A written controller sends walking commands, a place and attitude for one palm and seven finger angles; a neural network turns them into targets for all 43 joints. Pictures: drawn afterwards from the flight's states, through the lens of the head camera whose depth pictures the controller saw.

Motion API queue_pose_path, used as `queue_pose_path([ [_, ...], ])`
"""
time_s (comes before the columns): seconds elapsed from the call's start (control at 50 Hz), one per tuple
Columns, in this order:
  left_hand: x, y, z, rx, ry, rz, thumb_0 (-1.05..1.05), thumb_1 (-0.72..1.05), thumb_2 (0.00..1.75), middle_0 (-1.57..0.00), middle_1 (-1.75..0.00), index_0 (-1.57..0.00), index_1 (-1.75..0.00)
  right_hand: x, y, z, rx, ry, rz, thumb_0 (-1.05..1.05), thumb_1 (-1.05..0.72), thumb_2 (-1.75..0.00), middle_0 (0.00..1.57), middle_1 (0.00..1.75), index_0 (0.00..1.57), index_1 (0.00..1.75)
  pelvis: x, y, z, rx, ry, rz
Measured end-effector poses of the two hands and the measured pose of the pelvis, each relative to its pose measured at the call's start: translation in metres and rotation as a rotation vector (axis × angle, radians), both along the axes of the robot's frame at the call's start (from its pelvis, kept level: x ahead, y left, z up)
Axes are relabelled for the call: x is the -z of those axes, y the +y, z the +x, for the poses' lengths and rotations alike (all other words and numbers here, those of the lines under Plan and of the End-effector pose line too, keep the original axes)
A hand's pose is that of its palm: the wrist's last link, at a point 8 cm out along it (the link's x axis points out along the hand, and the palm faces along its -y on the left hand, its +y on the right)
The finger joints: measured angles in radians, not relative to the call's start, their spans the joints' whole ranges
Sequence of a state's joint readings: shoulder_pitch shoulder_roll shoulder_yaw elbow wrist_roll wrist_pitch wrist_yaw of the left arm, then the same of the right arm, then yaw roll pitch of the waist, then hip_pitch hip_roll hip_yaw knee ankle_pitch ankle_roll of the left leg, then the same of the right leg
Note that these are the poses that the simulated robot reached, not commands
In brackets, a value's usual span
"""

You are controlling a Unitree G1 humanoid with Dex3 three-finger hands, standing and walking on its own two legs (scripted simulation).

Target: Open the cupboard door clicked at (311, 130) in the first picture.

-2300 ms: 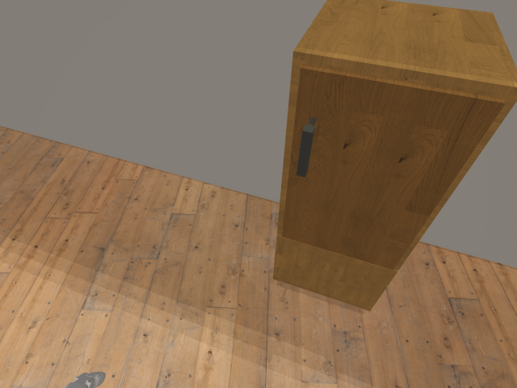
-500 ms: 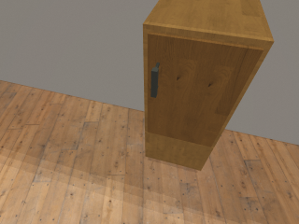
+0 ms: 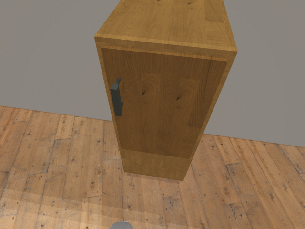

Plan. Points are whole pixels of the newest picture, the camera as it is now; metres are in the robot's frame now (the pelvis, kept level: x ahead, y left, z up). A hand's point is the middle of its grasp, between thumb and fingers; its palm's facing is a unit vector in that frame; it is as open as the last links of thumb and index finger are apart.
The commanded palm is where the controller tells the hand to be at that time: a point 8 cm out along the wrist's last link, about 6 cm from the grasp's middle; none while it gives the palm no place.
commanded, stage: come to a stop and stand still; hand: left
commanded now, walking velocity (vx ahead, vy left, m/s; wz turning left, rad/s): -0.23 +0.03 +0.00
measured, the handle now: (118, 97) +0.52 +0.18 +0.01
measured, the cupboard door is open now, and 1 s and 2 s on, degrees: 0 0 0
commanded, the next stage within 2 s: look again from close up in 0.86 s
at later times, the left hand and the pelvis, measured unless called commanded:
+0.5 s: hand out of the picture +0.11 +0.20 -0.16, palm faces -0.02 -0.97 -0.25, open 7.4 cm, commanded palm none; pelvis +0.00 +0.00 +0.00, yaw -2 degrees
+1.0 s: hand out of the picture -0.01 +0.13 -0.18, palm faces +0.01 -0.99 -0.17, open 7.3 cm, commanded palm none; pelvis +0.00 -0.03 +0.00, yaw -2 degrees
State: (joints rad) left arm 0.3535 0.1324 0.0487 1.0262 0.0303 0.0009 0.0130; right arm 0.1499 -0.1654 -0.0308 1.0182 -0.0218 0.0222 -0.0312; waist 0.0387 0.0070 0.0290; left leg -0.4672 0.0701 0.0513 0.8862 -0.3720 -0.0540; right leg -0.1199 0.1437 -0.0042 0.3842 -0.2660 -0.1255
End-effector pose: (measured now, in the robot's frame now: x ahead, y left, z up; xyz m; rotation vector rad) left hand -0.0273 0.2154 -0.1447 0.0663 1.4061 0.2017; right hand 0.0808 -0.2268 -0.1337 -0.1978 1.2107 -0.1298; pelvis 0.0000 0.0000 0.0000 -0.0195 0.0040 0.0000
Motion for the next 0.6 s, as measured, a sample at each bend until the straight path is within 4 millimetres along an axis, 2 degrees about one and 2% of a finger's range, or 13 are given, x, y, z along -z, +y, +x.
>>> queue_pose_path([
  [0.1,0.007,0.01,0.024,0.024,0.006,0.009,0.0,0.9,0.89,-0.2,-0.3,-0.2,-0.3,0.0,0.018,0.034,0.021,-0.05,0.017,0.0,-0.91,-0.9,0.2,0.3,0.2,0.3,0.004,0.007,0.02,0.029,-0.009,-0.002],
  [0.18,0.015,0.027,0.05,0.051,0.0,0.023,0.0,0.9,0.89,-0.2,-0.3,-0.2,-0.3,0.003,0.029,0.043,0.049,-0.073,0.012,0.0,-0.91,-0.9,0.2,0.3,0.2,0.3,0.011,0.017,0.031,0.05,-0.018,0.005],
  [0.26,0.008,0.042,0.083,0.094,-0.049,0.058,0.0,0.9,0.89,-0.2,-0.3,-0.2,-0.3,0.002,0.031,0.023,0.07,-0.041,0.004,0.0,-0.91,-0.9,0.2,0.3,0.2,0.3,0.007,0.021,0.026,0.062,-0.025,0.011],
  [0.34,-0.002,0.051,0.111,0.119,-0.123,0.079,0.0,0.91,0.89,-0.2,-0.29,-0.2,-0.3,-0.001,0.015,-0.003,0.085,0.014,-0.032,-0.01,-0.93,-0.9,0.2,0.3,0.2,0.3,0.002,0.02,0.019,0.058,-0.019,0.004],
  [0.4,-0.007,0.049,0.123,0.134,-0.163,0.087,0.0,0.91,0.9,-0.2,-0.29,-0.2,-0.3,-0.002,0.001,-0.023,0.096,0.052,-0.044,-0.01,-0.93,-0.9,0.2,0.3,0.2,0.3,0.001,0.015,0.014,0.053,-0.017,-0.003],
  [0.5,-0.012,0.029,0.125,0.162,-0.198,0.091,0.0,0.91,0.9,-0.2,-0.29,-0.2,-0.3,0.004,-0.023,-0.054,0.117,0.092,-0.032,0.0,-0.92,-0.9,0.2,0.3,0.2,0.3,0.003,-0.003,0.004,0.042,-0.015,0.0],
  [0.54,-0.009,0.018,0.12,0.171,-0.209,0.098,0.0,0.91,0.9,-0.2,-0.29,-0.2,-0.3,0.011,-0.034,-0.065,0.13,0.102,-0.016,0.0,-0.91,-0.9,0.2,0.3,0.2,0.3,0.008,-0.013,0.001,0.042,-0.014,0.02],
  [0.6,-0.011,-0.001,0.103,0.177,-0.18,0.083,0.0,0.91,0.9,-0.2,-0.29,-0.2,-0.3,0.013,-0.042,-0.079,0.145,0.126,0.001,0.0,-0.91,-0.9,0.2,0.3,0.2,0.3,0.005,-0.022,-0.002,0.039,-0.025,0.017],
])
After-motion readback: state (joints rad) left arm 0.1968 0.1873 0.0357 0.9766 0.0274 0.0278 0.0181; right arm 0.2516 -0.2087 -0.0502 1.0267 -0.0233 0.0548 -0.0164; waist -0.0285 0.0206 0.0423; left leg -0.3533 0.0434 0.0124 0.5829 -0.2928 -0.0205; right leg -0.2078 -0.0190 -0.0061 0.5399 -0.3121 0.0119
